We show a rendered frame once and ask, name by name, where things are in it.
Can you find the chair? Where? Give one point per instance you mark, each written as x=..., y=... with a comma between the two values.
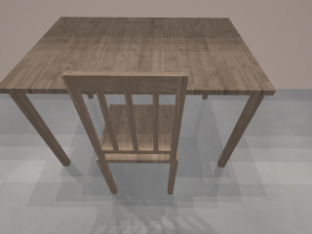
x=132, y=133

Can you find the table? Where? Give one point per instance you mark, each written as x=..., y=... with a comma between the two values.
x=211, y=50

